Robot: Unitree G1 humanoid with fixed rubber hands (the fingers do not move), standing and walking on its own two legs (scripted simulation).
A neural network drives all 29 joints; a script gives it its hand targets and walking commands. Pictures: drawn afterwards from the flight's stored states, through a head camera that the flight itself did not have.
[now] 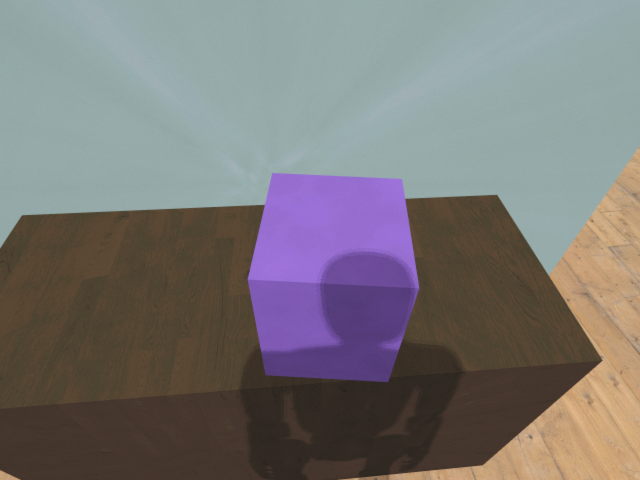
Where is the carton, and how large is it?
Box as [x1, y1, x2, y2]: [248, 173, 418, 381]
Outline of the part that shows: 272,173 248,276 248,283 265,374 387,381 418,290 418,283 401,179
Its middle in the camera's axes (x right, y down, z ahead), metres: +0.02 +0.06 +0.61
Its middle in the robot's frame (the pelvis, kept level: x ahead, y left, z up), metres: +0.44 +0.00 -0.01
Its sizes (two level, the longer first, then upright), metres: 0.210 0.200 0.250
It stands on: a pedestal, 0.64 m high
